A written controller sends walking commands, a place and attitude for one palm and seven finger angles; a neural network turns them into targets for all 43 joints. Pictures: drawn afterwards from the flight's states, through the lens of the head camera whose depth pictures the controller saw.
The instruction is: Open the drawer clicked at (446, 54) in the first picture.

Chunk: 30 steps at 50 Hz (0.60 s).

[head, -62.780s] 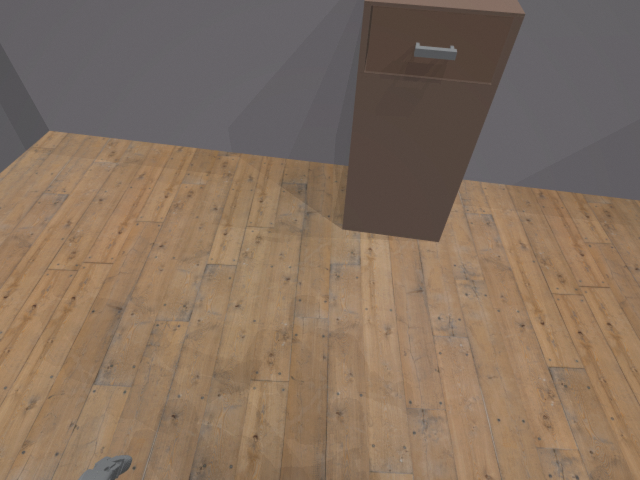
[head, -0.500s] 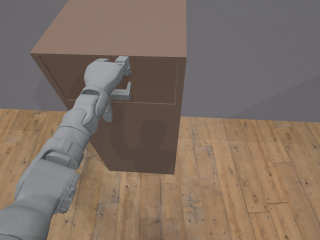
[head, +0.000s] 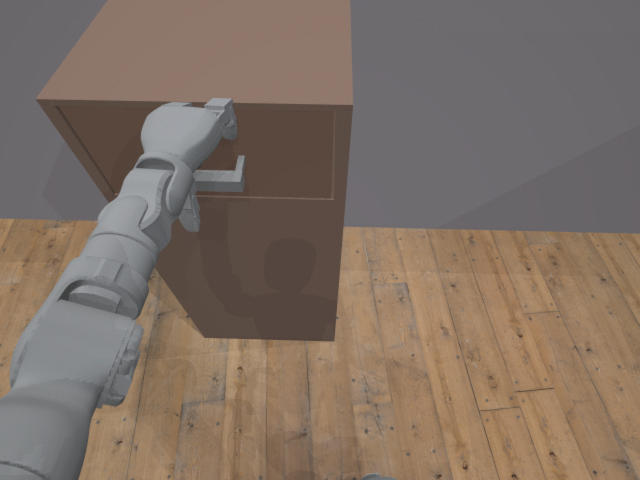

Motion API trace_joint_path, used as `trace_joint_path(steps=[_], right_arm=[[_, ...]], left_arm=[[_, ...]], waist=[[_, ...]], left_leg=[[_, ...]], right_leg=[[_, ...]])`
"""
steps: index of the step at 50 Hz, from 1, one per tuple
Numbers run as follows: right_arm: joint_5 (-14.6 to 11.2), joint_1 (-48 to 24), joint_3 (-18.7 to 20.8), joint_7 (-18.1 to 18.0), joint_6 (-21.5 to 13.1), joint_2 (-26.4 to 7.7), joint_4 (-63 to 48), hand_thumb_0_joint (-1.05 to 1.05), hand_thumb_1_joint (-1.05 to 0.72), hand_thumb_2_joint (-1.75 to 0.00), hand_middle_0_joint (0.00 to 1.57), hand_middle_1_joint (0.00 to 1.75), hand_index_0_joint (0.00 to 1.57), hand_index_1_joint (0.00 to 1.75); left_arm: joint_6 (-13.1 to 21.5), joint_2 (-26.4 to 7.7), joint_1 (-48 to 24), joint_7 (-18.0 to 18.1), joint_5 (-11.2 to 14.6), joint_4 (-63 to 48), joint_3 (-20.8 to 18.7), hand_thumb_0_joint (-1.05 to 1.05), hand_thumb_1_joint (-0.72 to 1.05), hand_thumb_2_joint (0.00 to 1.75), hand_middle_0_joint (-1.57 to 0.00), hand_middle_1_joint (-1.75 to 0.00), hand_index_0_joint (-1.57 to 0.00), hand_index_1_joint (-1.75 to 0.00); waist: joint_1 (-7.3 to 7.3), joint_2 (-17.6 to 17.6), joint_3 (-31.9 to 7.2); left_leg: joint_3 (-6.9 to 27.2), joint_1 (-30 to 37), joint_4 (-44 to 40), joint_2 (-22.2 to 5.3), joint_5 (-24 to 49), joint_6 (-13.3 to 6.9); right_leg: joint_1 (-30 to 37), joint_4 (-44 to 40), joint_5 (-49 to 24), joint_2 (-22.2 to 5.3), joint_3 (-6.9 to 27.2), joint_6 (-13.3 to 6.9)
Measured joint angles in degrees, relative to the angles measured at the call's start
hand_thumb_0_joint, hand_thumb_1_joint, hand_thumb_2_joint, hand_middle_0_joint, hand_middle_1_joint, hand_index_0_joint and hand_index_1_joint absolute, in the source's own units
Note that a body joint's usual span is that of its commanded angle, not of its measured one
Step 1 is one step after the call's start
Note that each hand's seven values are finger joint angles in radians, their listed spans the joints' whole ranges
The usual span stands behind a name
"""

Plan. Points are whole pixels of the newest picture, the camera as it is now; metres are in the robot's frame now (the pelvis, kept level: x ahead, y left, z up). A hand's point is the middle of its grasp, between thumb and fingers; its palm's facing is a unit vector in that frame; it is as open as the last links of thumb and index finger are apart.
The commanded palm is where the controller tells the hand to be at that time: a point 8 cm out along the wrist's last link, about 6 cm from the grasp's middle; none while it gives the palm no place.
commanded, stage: move the hooked fingers above the handle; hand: left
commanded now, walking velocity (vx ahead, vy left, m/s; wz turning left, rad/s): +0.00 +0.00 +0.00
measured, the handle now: (207, 170) +0.54 +0.13 +0.05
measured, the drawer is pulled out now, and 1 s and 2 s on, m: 0.00 0.00 0.00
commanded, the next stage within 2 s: none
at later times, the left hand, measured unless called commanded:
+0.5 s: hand (194, 162) +0.50 +0.13 +0.10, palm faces -0.02 -0.02 -1.00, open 13.6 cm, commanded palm +0.50 +0.18 +0.17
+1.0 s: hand (195, 162) +0.50 +0.13 +0.10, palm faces -0.02 -0.02 -1.00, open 13.6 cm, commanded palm +0.49 +0.18 +0.17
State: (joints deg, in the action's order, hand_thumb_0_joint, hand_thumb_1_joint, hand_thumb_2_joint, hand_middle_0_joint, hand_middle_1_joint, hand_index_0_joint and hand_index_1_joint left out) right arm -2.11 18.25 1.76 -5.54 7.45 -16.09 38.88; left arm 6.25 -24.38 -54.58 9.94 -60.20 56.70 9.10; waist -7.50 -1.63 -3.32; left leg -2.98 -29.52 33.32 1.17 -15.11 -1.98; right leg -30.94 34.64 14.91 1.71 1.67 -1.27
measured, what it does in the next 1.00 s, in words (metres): stands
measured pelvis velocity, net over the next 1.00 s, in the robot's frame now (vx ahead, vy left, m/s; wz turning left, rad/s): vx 0.00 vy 0.00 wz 0.00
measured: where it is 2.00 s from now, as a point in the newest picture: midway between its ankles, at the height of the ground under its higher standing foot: outside the picture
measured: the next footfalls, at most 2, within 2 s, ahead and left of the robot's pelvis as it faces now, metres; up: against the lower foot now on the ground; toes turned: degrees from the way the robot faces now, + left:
none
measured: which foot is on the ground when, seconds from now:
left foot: down 0.00-1.00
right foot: down 0.00-1.00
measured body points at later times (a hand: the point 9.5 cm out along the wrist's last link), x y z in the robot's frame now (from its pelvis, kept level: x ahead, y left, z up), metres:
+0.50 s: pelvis +0.01 -0.01 +0.00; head +0.07 -0.03 +0.45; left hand +0.50 +0.13 +0.16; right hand +0.07 -0.27 -0.13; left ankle +0.01 +0.10 -0.73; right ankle +0.02 -0.10 -0.73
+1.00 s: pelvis +0.00 +0.00 +0.00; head +0.06 -0.02 +0.45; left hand +0.50 +0.13 +0.16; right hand +0.05 -0.27 -0.13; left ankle +0.01 +0.10 -0.73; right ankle +0.02 -0.10 -0.73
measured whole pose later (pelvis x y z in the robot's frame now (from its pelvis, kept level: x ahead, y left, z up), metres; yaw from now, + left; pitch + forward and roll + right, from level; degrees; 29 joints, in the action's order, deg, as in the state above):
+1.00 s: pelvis +0.00 +0.00 +0.00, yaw +0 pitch +11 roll +1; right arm -2.1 16.9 0.7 -5.1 8.1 -14.5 38.5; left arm 6.1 -24.6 -54.2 8.6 -59.7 57.4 8.4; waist -7.3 -2.4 -4.0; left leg -2.6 -28.9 33.5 0.9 -15.6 -1.6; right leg -30.3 34.8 15.4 2.0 1.3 -1.7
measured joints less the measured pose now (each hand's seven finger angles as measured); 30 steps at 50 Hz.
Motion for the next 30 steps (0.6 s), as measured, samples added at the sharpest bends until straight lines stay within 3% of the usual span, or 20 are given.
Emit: trace_joint_path(steps=[11,19,30], right_arm=[[-0.11,-0.67,-0.60,0.35,0.35,1.44,0.41,0.01,-0.91,-0.89,0.20,0.30,0.20,0.30],[-0.43,-2.00,-1.46,-0.03,0.18,2.17,-0.35,0.01,-0.91,-0.89,0.21,0.30,0.20,0.30],[-0.20,-2.60,-0.93,0.22,0.28,1.28,-0.60,0.01,-0.91,-0.89,0.21,0.30,0.20,0.30]], left_arm=[[-1.22,-0.18,1.39,-0.46,0.11,0.04,-0.46,0.00,-0.49,0.30,-0.51,-1.23,-0.37,-1.24],[0.07,-0.53,1.82,-1.99,0.79,-0.41,-1.12,0.00,-0.49,0.30,-0.49,-1.23,-0.36,-1.22],[0.84,-0.17,1.86,-1.38,0.66,-1.60,-0.23,0.00,-0.49,0.30,-0.50,-1.23,-0.36,-1.22]], waist=[[-0.20,-0.78,-0.39],[0.20,-1.06,0.03],[1.04,-0.49,-0.44]], left_leg=[[-0.01,1.49,-0.87,-0.42,-0.03,0.35],[0.03,2.54,-1.47,-0.48,0.00,0.48],[0.59,1.77,-0.72,-0.39,-0.52,0.60]], right_leg=[[1.42,-0.91,-0.09,0.44,0.05,-0.35],[2.39,-1.33,-0.01,0.51,0.03,-0.45],[1.87,-0.74,0.63,0.40,-0.54,-0.58]])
